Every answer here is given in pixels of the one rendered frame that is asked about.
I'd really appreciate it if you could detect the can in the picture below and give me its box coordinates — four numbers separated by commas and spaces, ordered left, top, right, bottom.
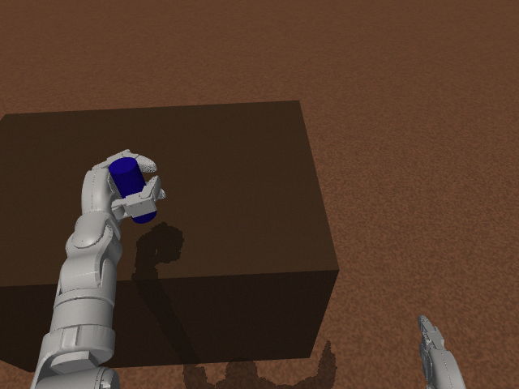
109, 157, 157, 224

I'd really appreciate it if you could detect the left robot arm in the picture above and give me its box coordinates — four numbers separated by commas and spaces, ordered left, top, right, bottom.
30, 212, 122, 389

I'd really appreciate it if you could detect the right robot hand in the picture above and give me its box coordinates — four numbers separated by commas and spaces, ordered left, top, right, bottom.
418, 314, 466, 389

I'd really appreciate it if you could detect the left robot hand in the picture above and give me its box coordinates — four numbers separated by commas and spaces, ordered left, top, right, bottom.
81, 149, 166, 225

